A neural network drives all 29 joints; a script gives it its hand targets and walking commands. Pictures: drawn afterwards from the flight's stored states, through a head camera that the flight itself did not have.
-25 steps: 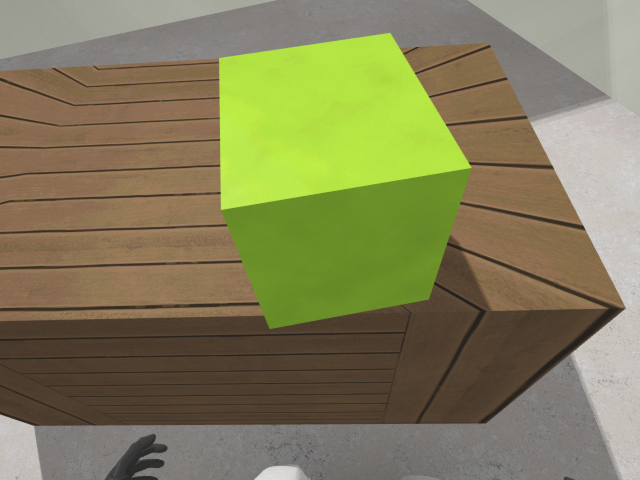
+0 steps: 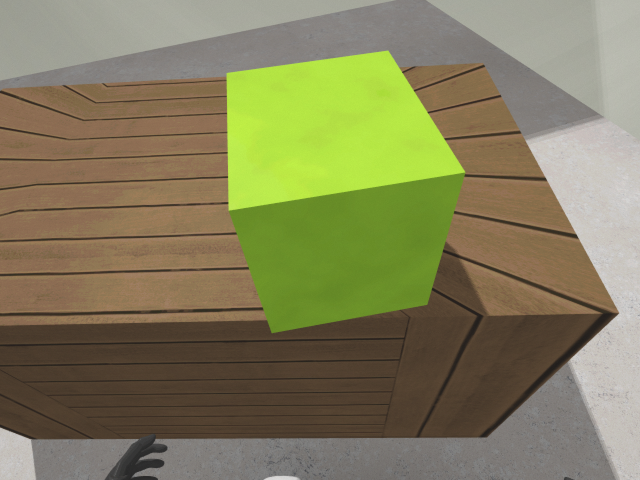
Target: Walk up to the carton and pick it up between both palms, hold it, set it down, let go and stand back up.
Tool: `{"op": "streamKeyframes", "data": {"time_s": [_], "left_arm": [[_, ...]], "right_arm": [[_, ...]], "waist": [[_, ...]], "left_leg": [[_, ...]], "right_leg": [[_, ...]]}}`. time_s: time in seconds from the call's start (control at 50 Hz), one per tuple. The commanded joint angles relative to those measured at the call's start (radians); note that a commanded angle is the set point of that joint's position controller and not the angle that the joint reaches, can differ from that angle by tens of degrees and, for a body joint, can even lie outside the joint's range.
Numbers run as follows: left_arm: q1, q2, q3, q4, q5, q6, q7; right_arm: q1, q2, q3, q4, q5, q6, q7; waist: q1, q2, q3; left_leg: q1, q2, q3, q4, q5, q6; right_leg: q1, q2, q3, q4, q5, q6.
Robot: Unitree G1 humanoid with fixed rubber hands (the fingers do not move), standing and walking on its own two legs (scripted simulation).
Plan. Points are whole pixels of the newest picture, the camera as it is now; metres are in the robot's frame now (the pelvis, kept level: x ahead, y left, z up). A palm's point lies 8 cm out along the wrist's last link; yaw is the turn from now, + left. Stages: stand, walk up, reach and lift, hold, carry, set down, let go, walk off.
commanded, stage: reach and lift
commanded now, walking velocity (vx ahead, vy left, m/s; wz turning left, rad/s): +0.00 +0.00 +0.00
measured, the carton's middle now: (329, 192) +0.47 +0.03 +0.09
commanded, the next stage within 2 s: none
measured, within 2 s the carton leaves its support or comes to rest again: neither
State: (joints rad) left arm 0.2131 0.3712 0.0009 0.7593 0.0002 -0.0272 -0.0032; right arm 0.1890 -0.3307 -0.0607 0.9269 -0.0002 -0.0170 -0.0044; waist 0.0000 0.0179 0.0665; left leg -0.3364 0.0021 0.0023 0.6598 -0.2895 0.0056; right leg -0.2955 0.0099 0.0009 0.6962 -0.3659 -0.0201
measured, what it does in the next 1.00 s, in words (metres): stands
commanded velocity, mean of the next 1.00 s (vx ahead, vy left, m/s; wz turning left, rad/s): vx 0.00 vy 0.00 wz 0.00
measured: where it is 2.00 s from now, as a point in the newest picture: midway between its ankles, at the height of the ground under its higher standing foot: outside the picture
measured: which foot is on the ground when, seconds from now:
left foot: down 0.00-1.00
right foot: down 0.00-1.00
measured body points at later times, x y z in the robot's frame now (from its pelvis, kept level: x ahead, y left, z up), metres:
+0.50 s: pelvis +0.00 +0.01 +0.01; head +0.03 +0.01 +0.46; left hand +0.19 +0.28 -0.07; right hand +0.16 -0.28 -0.08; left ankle +0.04 +0.13 -0.72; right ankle +0.01 -0.10 -0.72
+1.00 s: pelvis -0.03 -0.02 +0.02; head -0.01 -0.03 +0.47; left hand +0.18 +0.23 -0.01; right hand +0.17 -0.27 -0.01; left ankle +0.04 +0.13 -0.72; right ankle +0.01 -0.11 -0.72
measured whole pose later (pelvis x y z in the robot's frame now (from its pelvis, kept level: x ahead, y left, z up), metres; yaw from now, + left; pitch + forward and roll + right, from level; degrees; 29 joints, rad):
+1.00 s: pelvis -0.03 -0.02 +0.02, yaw +0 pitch -1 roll +2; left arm 0.21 0.29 0.00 0.31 -0.01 0.09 0.07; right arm 0.29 -0.33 -0.02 0.29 0.07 -0.13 0.08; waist 0.00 -0.02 0.05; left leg -0.25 0.00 0.00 0.35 -0.09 -0.01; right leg -0.27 0.01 0.00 0.51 -0.23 -0.03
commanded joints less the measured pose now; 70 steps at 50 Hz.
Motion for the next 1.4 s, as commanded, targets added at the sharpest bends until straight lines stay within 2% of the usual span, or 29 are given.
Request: {"op": "streamKeyframes", "data": {"time_s": [0.0, 0.02, 0.06, 0.08, 0.1, 0.14, 0.18, 0.22, 0.24, 0.26, 0.28, 0.36, 0.44, 0.54, 0.66, 0.74, 0.78, 0.82, 0.92, 0.98, 1.08, 1.16, 1.22, 1.26, 1.28, 1.3, 1.32, 1.34, 1.38], "left_arm": [[-0.426, 0.178, 0.074, -0.146, 0.002, 0.191, 0.022], [-0.349, 0.162, 0.072, -0.209, 0.011, 0.294, 0.036], [-0.359, 0.175, 0.093, -0.308, 0.005, 0.364, 0.034], [-0.352, 0.168, 0.098, -0.357, 0.015, 0.382, 0.031], [-0.345, 0.147, 0.081, -0.410, 0.011, 0.394, 0.030], [-0.358, 0.133, 0.057, -0.504, 0.006, 0.415, 0.041], [-0.351, 0.125, 0.060, -0.557, -0.004, 0.413, 0.052], [-0.306, 0.102, 0.064, -0.602, -0.007, 0.401, 0.067], [-0.275, 0.082, 0.061, -0.618, -0.005, 0.391, 0.075], [-0.243, 0.061, 0.063, -0.631, 0.000, 0.380, 0.081], [-0.208, 0.046, 0.068, -0.639, 0.002, 0.370, 0.086], [-0.091, 0.020, 0.066, -0.628, -0.009, 0.345, 0.089], [-0.027, 0.003, 0.094, -0.655, -0.013, 0.290, 0.087], [0.015, -0.006, 0.129, -0.696, -0.047, 0.197, 0.093], [0.093, 0.015, 0.186, -0.658, -0.071, 0.109, 0.081], [0.107, 0.025, 0.198, -0.685, -0.090, 0.072, 0.072], [0.085, 0.028, 0.196, -0.720, -0.107, 0.061, 0.072], [0.044, 0.031, 0.192, -0.758, -0.126, 0.057, 0.076], [-0.078, 0.023, 0.183, -0.844, -0.167, 0.084, 0.085], [-0.110, 0.007, 0.184, -0.883, -0.163, 0.119, 0.095], [-0.132, -0.042, 0.147, -0.956, -0.139, 0.189, 0.118], [-0.142, -0.098, 0.084, -1.046, -0.130, 0.222, 0.147], [-0.130, -0.143, 0.019, -1.108, -0.128, 0.225, 0.175], [-0.110, -0.199, -0.047, -1.139, -0.121, 0.215, 0.208], [-0.099, -0.242, -0.088, -1.147, -0.108, 0.207, 0.231], [-0.109, -0.289, -0.123, -1.140, -0.095, 0.198, 0.246], [-0.112, -0.330, -0.140, -1.121, -0.082, 0.191, 0.249], [-0.105, -0.349, -0.156, -1.119, -0.084, 0.188, 0.252], [-0.088, -0.338, -0.163, -1.123, -0.097, 0.189, 0.253]], "right_arm": [[-0.395, -0.025, -0.123, -0.085, -0.116, -0.165, 0.034], [-0.320, -0.101, -0.129, -0.082, -0.122, -0.177, 0.066], [-0.276, -0.129, -0.121, -0.119, -0.098, -0.170, 0.075], [-0.242, -0.126, -0.107, -0.140, -0.080, -0.168, 0.069], [-0.219, -0.122, -0.103, -0.165, -0.068, -0.164, 0.067], [-0.208, -0.136, -0.127, -0.199, -0.060, -0.140, 0.074], [-0.177, -0.133, -0.136, -0.230, -0.048, -0.109, 0.085], [-0.134, -0.134, -0.135, -0.249, -0.035, -0.088, 0.102], [-0.116, -0.143, -0.135, -0.256, -0.029, -0.082, 0.114], [-0.096, -0.155, -0.131, -0.270, -0.018, -0.082, 0.122], [-0.075, -0.160, -0.123, -0.289, -0.004, -0.085, 0.127], [-0.013, -0.146, -0.103, -0.330, 0.032, -0.106, 0.141], [0.025, -0.154, -0.085, -0.372, 0.052, -0.141, 0.139], [0.061, -0.130, -0.051, -0.423, 0.080, -0.185, 0.128], [0.117, -0.089, -0.003, -0.503, 0.115, -0.213, 0.096], [0.129, -0.080, 0.006, -0.625, 0.137, -0.213, 0.075], [0.118, -0.072, 0.003, -0.701, 0.142, -0.204, 0.067], [0.100, -0.059, 0.003, -0.776, 0.144, -0.185, 0.063], [0.106, -0.028, 0.029, -0.921, 0.180, -0.104, 0.054], [0.123, -0.040, 0.033, -0.956, 0.212, -0.048, 0.058], [0.093, -0.086, 0.002, -0.963, 0.257, 0.020, 0.082], [0.052, -0.137, -0.034, -0.989, 0.283, 0.031, 0.116], [0.017, -0.185, -0.079, -1.007, 0.293, 0.015, 0.150], [-0.032, -0.225, -0.134, -1.016, 0.289, 0.003, 0.182], [-0.072, -0.270, -0.180, -1.002, 0.282, 0.002, 0.204], [-0.106, -0.329, -0.231, -0.968, 0.278, 0.000, 0.227], [-0.123, -0.365, -0.242, -0.937, 0.286, -0.012, 0.245], [-0.133, -0.367, -0.244, -0.928, 0.295, -0.024, 0.257], [-0.120, -0.353, -0.239, -0.946, 0.320, -0.038, 0.271]], "waist": [[0.011, -0.118, -0.068], [-0.018, -0.160, -0.002], [-0.046, -0.241, 0.008], [-0.049, -0.264, -0.003], [-0.059, -0.240, -0.029], [-0.068, -0.148, -0.068], [-0.078, -0.093, -0.072], [-0.080, -0.008, -0.073], [-0.077, 0.048, -0.083], [-0.073, 0.079, -0.094], [-0.066, 0.084, -0.104], [-0.034, 0.005, -0.170], [-0.013, -0.041, -0.254], [0.007, -0.085, -0.319], [0.035, -0.161, -0.308], [0.051, -0.191, -0.301], [0.059, -0.198, -0.294], [0.067, -0.204, -0.273], [0.067, -0.252, -0.218], [0.057, -0.224, -0.205], [0.028, -0.164, -0.176], [0.005, -0.152, -0.169], [-0.008, -0.122, -0.179], [-0.010, -0.029, -0.180], [-0.005, 0.070, -0.183], [-0.015, 0.157, -0.208], [-0.025, 0.168, -0.224], [-0.026, 0.137, -0.229], [-0.015, 0.069, -0.226]], "left_leg": [[-0.013, -0.009, 0.067, -0.073, -0.221, -0.007], [0.111, 0.001, 0.055, -0.001, -0.224, -0.004], [0.341, -0.026, 0.038, 0.110, -0.176, 0.005], [0.427, -0.039, 0.029, 0.147, -0.115, 0.010], [0.450, -0.036, 0.026, 0.141, -0.085, 0.007], [0.381, -0.007, 0.034, 0.063, -0.121, -0.013], [0.319, 0.012, 0.048, 0.000, -0.161, -0.016], [0.238, 0.048, 0.047, -0.104, -0.178, -0.012], [0.164, 0.076, 0.045, -0.183, -0.182, -0.005], [0.115, 0.090, 0.042, -0.233, -0.157, -0.002], [0.117, 0.090, 0.038, -0.249, -0.103, -0.007], [0.340, 0.041, 0.036, -0.220, 0.200, -0.042], [0.396, 0.024, 0.035, -0.226, 0.340, -0.035], [0.402, 0.002, 0.050, -0.258, 0.366, -0.016], [0.312, -0.038, 0.066, -0.325, 0.294, 0.018], [0.269, -0.050, 0.074, -0.354, 0.258, 0.030], [0.265, -0.049, 0.077, -0.359, 0.239, 0.032], [0.265, -0.046, 0.081, -0.360, 0.204, 0.034], [0.478, -0.082, 0.061, -0.233, 0.170, 0.020], [0.631, -0.086, 0.029, -0.182, 0.189, 0.006], [0.791, -0.085, -0.030, -0.145, 0.146, -0.008], [0.929, -0.067, -0.102, -0.121, 0.072, -0.021], [0.925, -0.024, -0.160, -0.167, -0.017, -0.037], [0.692, 0.060, -0.212, -0.319, -0.198, -0.046], [0.401, 0.134, -0.234, -0.480, -0.381, -0.036], [0.139, 0.202, -0.261, -0.614, -0.541, -0.011], [0.021, 0.225, -0.273, -0.645, -0.573, 0.001], [0.017, 0.214, -0.263, -0.627, -0.521, -0.005], [0.091, 0.165, -0.226, -0.569, -0.436, -0.015]], "right_leg": [[-0.207, -0.017, -0.023, -0.155, -0.173, -0.024], [-0.323, -0.040, -0.006, -0.173, -0.260, -0.075], [-0.543, -0.097, 0.021, -0.223, -0.352, -0.117], [-0.596, -0.117, 0.029, -0.247, -0.348, -0.129], [-0.575, -0.110, 0.018, -0.253, -0.295, -0.128], [-0.460, -0.078, -0.029, -0.215, -0.166, -0.111], [-0.361, -0.056, -0.045, -0.207, -0.103, -0.105], [-0.203, -0.016, -0.064, -0.196, 0.011, -0.073], [-0.074, 0.018, -0.079, -0.183, 0.087, -0.043], [0.022, 0.036, -0.079, -0.178, 0.152, -0.025], [0.065, 0.038, -0.072, -0.187, 0.198, -0.019], [0.032, 0.025, -0.054, -0.279, 0.323, -0.016], [0.081, 0.028, -0.041, -0.312, 0.430, 0.011], [0.124, 0.013, -0.015, -0.338, 0.506, 0.044], [0.239, -0.019, 0.028, -0.358, 0.582, 0.082], [0.267, -0.034, 0.060, -0.389, 0.508, 0.095], [0.242, -0.041, 0.075, -0.413, 0.401, 0.096], [0.192, -0.054, 0.095, -0.445, 0.238, 0.089], [-0.169, -0.172, 0.179, -0.577, -0.227, -0.016], [-0.338, -0.208, 0.193, -0.627, -0.320, -0.067], [-0.521, -0.214, 0.170, -0.646, -0.362, -0.127], [-0.674, -0.201, 0.118, -0.627, -0.348, -0.162], [-0.656, -0.154, 0.054, -0.572, -0.251, -0.154], [-0.416, -0.052, -0.005, -0.462, -0.109, -0.104], [-0.131, 0.057, -0.058, -0.351, 0.026, -0.042], [0.148, 0.142, -0.093, -0.236, 0.162, 0.013], [0.286, 0.155, -0.085, -0.191, 0.253, 0.028], [0.300, 0.137, -0.061, -0.207, 0.283, 0.025], [0.229, 0.099, -0.019, -0.272, 0.247, 0.009]]}}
